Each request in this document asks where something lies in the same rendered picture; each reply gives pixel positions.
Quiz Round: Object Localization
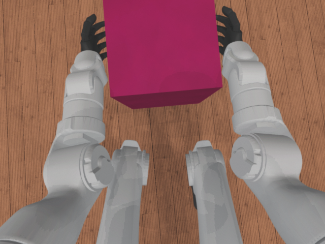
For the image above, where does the right robot forearm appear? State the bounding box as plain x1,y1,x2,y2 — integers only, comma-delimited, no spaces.
222,41,295,142

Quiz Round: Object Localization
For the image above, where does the right robot hand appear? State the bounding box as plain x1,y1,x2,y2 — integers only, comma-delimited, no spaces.
216,6,242,55

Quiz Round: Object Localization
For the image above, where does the left robot hand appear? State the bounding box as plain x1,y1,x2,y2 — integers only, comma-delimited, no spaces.
80,14,107,61

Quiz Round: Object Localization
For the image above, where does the robot right upper arm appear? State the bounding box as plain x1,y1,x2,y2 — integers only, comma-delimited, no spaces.
230,133,325,244

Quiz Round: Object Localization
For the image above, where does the robot right foot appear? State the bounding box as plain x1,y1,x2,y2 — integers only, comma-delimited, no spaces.
191,186,197,210

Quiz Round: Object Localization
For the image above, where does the carton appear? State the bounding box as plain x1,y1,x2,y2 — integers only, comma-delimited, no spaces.
103,0,223,109

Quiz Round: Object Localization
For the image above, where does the robot left upper arm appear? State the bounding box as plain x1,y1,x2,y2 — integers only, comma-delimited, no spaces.
0,142,114,244

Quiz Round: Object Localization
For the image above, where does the left robot thigh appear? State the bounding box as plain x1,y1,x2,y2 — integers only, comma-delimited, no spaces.
96,146,149,244

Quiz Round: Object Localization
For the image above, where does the left robot forearm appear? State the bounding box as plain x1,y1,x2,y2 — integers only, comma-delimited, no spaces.
43,50,108,178

